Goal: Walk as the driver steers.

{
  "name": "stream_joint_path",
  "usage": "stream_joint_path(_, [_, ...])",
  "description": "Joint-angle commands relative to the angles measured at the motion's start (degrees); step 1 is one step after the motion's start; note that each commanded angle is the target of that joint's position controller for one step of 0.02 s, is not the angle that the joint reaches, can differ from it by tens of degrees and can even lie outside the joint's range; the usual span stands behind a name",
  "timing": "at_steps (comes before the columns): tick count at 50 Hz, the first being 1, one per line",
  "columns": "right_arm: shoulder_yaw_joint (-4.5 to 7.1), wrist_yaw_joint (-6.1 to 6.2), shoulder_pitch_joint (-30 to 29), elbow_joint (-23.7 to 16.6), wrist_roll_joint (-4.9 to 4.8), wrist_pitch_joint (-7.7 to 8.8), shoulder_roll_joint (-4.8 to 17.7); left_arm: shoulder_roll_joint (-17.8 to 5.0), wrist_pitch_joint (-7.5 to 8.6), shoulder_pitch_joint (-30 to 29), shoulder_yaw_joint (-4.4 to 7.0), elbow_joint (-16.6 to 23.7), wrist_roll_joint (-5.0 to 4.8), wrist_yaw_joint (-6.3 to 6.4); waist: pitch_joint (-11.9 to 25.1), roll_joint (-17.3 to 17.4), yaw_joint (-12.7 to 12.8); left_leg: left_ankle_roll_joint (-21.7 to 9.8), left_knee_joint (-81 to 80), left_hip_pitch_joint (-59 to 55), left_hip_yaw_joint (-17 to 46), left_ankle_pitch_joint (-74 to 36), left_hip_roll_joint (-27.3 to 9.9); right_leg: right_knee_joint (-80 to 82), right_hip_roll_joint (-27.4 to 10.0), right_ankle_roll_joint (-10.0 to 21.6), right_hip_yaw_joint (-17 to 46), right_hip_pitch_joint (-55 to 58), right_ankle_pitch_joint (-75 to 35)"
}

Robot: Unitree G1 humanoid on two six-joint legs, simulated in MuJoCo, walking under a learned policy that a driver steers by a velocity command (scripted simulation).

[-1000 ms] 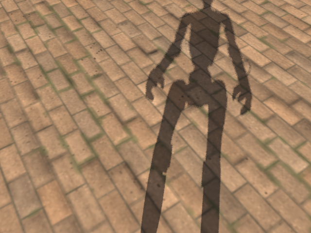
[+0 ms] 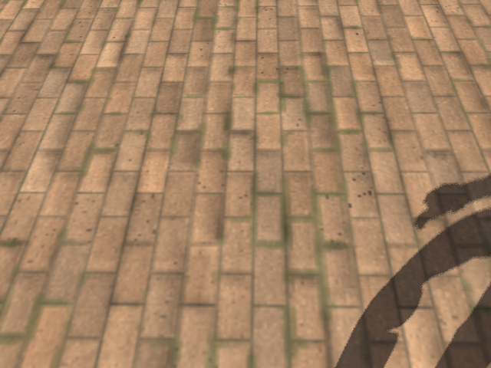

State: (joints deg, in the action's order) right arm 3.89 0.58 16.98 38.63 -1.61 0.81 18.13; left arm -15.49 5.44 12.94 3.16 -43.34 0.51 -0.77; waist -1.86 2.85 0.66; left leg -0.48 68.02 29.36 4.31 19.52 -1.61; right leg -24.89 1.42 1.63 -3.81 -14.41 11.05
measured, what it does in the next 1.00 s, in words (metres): walks ahead, turning left: left foot, then right foot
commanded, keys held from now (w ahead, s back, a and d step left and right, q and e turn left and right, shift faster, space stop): w+q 0.68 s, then w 0.32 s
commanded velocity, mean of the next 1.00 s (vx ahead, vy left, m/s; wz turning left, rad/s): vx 0.50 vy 0.00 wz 0.51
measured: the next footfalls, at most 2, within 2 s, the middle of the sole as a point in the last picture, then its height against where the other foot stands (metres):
left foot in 0.36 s outside the picture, level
right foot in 0.82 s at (242, 304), level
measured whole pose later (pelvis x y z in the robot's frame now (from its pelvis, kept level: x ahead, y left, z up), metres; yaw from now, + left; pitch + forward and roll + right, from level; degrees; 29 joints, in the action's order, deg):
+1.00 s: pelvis +0.55 +0.12 +0.00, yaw +29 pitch +1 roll -1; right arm 2.8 0.4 16.8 41.3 -0.8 2.7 16.8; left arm -15.5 5.3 14.4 2.6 -43.8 0.4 -1.6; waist -1.4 2.0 0.7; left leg -1.3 65.8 26.2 3.9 20.3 0.0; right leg -25.1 2.9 2.7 -1.0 -15.9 10.1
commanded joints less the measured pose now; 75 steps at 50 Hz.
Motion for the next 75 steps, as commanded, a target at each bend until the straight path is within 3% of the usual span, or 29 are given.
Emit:
stream_joint_path(1, [1.08,-0.21,-1.7,-5.4,0.07,0.27,3.0,-7.1,1.24,0.3,1.87,1.9,-0.29,0.44,0.5,-8.6,0.6,0.5,-2.4,10.7,2.3,-4.0,-4.8,15.4,-16.0,8.7,13.7,8.1,-4.2])
stream_joint_path(12, [-0.31,-3.56,-16.5,-10.0,-0.01,1.35,0.4,-12.1,-1.07,5.0,2.96,-2.3,-1.43,0.97,-3.5,-6.0,4.8,-1.2,-30.1,9.4,-5.5,-18.6,-3.1,14.9,-16.9,6.6,-3.3,17.2,-19.7])
stream_joint_path(15, [1.05,-4.01,-14.0,-10.5,0.41,0.94,3.1,-14.5,-2.20,4.7,3.69,-2.4,-2.27,1.42,-0.3,-8.3,1.3,-4.5,-32.2,1.7,-9.4,-10.6,1.3,5.7,-17.4,5.0,-6.5,20.8,-44.3])
stream_joint_path(17, [3.82,-3.36,0.1,-7.1,0.34,0.45,7.7,-14.8,-2.92,3.3,3.67,-1.9,-2.70,1.95,7.6,-7.4,-7.1,-8.4,-36.8,-18.2,-10.5,-12.3,5.7,-13.7,-15.4,2.8,-9.0,15.4,-51.0])
stream_joint_path(18, [5.55,-2.13,9.2,-4.8,0.00,-0.28,11.7,-12.0,-2.59,4.4,2.52,-0.9,-1.24,2.05,12.5,-1.6,-10.8,-11.5,-37.7,-36.1,-0.4,-12.2,0.2,-30.7,-13.1,0.5,-8.6,0.9,-31.6])
stream_joint_path(19, [5.92,-1.77,5.9,-5.7,-0.27,0.36,17.8,-3.7,-1.10,9.1,-0.15,2.8,0.80,1.18,17.1,13.1,-2.5,-22.0,-42.7,-52.1,33.1,-2.8,-14.6,-50.2,-1.0,-2.6,-3.3,-24.3,21.9])
stream_joint_path(20, [4.54,-2.16,7.8,-7.2,0.15,1.44,12.8,-9.0,1.01,2.8,0.56,3.7,-1.17,0.41,22.9,6.6,-7.5,-23.7,-50.2,-53.6,43.3,4.2,-17.5,-55.7,-0.8,-2.0,8.9,-30.4,22.8])
stream_joint_path(21, [3.55,-2.34,5.9,-6.2,0.63,2.34,9.8,-11.2,2.07,-2.2,1.17,5.5,-3.06,-0.01,14.3,3.8,-7.6,-20.6,-51.4,-47.8,34.6,-0.4,-15.7,-53.7,-3.5,-1.0,9.1,-34.2,16.6])
stream_joint_path(22, [3.07,-2.34,2.6,-6.1,0.44,2.75,8.5,-10.3,2.62,-2.5,0.81,5.4,-2.42,0.22,9.5,-0.6,-4.8,-18.6,-51.3,-39.3,27.6,-6.5,-13.0,-48.4,-5.9,-0.7,8.9,-31.4,11.7])
stream_joint_path(24, [2.08,-1.98,-3.3,-7.3,1.30,2.87,6.0,-10.7,2.07,-1.1,1.32,4.3,-0.34,0.45,5.5,-1.0,-0.6,-16.8,-53.0,-27.2,19.8,-17.7,-9.2,-41.2,-8.3,-1.8,9.2,-24.0,7.2])
stream_joint_path(27, [2.12,-1.11,-3.8,-6.4,1.16,3.20,6.7,-8.7,0.33,-0.6,0.97,4.1,0.48,0.40,4.0,-0.9,0.9,-17.4,-55.0,-19.0,15.3,-25.3,-7.5,-35.0,-7.8,-4.7,7.4,-20.5,4.2])
stream_joint_path(32, [2.60,0.33,0.1,-3.6,0.63,2.55,8.6,-5.3,0.15,-11.8,-0.45,7.1,0.25,0.06,1.0,0.7,-3.1,-13.2,-54.3,-13.2,10.2,-18.2,-2.5,-13.5,-3.8,-6.3,6.3,-16.2,-13.6])
stream_joint_path(38, [2.18,0.56,4.5,-0.1,0.32,2.09,7.2,-7.9,1.30,-14.6,0.49,8.1,-0.70,-1.25,1.0,3.1,-4.3,-11.1,-47.9,-21.2,16.7,-13.3,-6.9,-4.7,-3.0,-3.3,8.2,-13.0,-13.2])
stream_joint_path(41, [1.61,0.24,4.0,0.4,0.80,1.59,5.5,-9.9,1.84,-5.8,1.98,6.1,-0.17,-0.82,4.2,4.0,0.4,-8.6,-38.1,-22.6,15.8,-24.8,-4.4,-1.4,-2.1,0.9,5.6,-0.7,-8.2])
stream_joint_path(42, [0.51,0.11,4.3,-0.5,1.53,1.62,3.0,-12.5,2.08,2.3,2.67,5.4,0.59,-0.53,12.1,-0.4,3.8,-6.5,-23.8,-17.2,12.4,-20.0,-1.2,-3.1,-9.7,4.6,13.1,13.0,-9.3])
stream_joint_path(43, [-0.49,0.13,12.4,-0.6,-0.14,2.20,-0.2,-17.4,1.41,9.1,4.27,2.8,0.97,-0.70,20.0,-18.2,2.0,-1.4,-3.3,2.8,5.0,2.4,7.6,1.9,-21.4,14.6,38.6,32.5,3.5])
stream_joint_path(44, [-0.12,0.30,11.8,0.1,-0.44,2.60,3.8,-12.8,1.21,10.4,3.29,2.1,-1.09,-1.35,17.9,-17.5,3.2,-0.7,4.7,11.9,7.5,13.3,6.3,8.0,-23.9,15.3,50.3,33.3,18.3])
stream_joint_path(45, [0.82,0.26,5.1,-0.5,-0.68,2.65,7.2,-9.5,0.96,7.5,2.33,2.6,-1.40,-1.13,9.8,-11.1,4.4,-0.8,7.4,15.2,7.7,8.8,3.7,9.1,-22.2,13.0,43.4,26.8,20.6])
stream_joint_path(47, [0.63,0.20,-2.6,-2.6,0.94,3.02,6.2,-7.6,0.25,2.4,1.42,3.0,-0.28,-0.78,2.0,-5.5,2.6,-0.9,2.6,13.8,3.6,2.0,-0.4,11.0,-17.7,11.4,31.1,14.2,9.7])
stream_joint_path(49, [0.50,-0.21,-1.7,-2.2,1.09,3.11,4.3,-6.0,0.50,1.3,0.75,2.8,0.22,-0.55,1.6,-8.0,0.4,-0.8,-2.8,8.7,2.4,-1.6,-3.0,13.1,-14.3,10.5,24.9,9.1,1.1])
stream_joint_path(56, [-1.37,-0.98,-10.3,-4.0,1.46,3.62,0.0,-9.9,0.13,5.0,1.60,0.0,-1.31,0.07,0.4,-7.1,2.5,1.2,-25.5,6.7,-1.7,-15.5,-3.6,17.0,-12.4,10.8,13.0,7.4,-11.5])
stream_joint_path(63, [-1.09,-2.77,-19.3,-6.4,0.46,4.46,1.4,-11.4,-1.66,10.5,1.84,-3.5,-2.06,0.43,-1.6,-7.6,4.1,-0.7,-38.0,2.3,-3.0,-18.3,-1.0,13.7,-15.4,8.4,11.6,13.4,-14.7])
stream_joint_path(66, [0.83,-2.57,-9.5,-3.6,1.00,4.56,5.0,-12.1,-2.48,9.0,1.92,-3.7,-2.17,0.88,4.4,-7.2,-2.4,-4.1,-42.2,-13.7,-5.6,-15.9,1.8,1.1,-13.3,5.8,8.3,13.8,-32.0])
stream_joint_path(67, [2.12,-1.99,-0.4,-1.3,1.34,4.40,8.0,-10.3,-2.42,8.7,1.09,-2.9,-1.47,1.04,10.9,-5.7,-6.5,-6.5,-40.8,-28.0,-2.4,-16.5,-1.5,-10.8,-10.6,3.9,6.0,7.2,-29.2])
stream_joint_path(68, [3.45,-1.43,7.1,-0.4,2.47,3.96,14.0,-4.8,-1.54,12.5,-0.82,-0.5,-0.25,0.91,20.2,6.0,-6.8,-13.9,-40.1,-50.0,19.4,-14.2,-16.5,-32.8,-3.4,-0.1,2.3,-13.3,-7.1])
stream_joint_path(69, [2.93,-1.64,8.9,0.6,1.32,3.60,11.8,-4.5,-0.42,13.5,-1.17,-0.9,-1.08,0.72,24.3,13.1,-6.7,-18.9,-48.4,-53.5,36.9,-4.5,-21.4,-43.9,0.8,-0.9,7.6,-24.7,21.7])
stream_joint_path(70, [1.68,-1.73,5.5,0.5,0.87,3.62,8.3,-10.0,0.33,9.1,0.34,-0.1,-2.46,0.33,15.3,7.5,-6.9,-16.3,-50.2,-46.9,31.2,0.1,-19.2,-47.8,-2.9,-0.3,9.7,-30.2,19.7])
stream_joint_path(72, [0.53,-1.91,-1.3,0.0,1.40,3.76,5.0,-9.4,0.54,3.3,0.44,1.1,-2.13,0.22,5.4,1.7,-4.0,-13.6,-53.4,-32.3,18.5,-6.4,-14.1,-43.1,-7.2,-0.3,7.4,-28.7,10.4])
stream_joint_path(75, [0.21,-2.19,-5.0,0.4,1.88,4.68,3.7,-6.8,-1.05,5.5,0.38,0.1,-1.12,0.19,3.1,2.8,0.1,-13.5,-58.1,-21.5,11.3,-16.2,-10.9,-37.9,-9.3,-1.9,7.3,-21.1,4.6])
Keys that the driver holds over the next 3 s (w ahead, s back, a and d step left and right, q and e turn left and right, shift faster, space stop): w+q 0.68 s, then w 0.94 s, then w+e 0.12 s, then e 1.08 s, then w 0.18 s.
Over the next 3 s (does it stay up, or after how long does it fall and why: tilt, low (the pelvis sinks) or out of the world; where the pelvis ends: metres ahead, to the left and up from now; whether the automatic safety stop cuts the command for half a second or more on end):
stays up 1.07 0.41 0.01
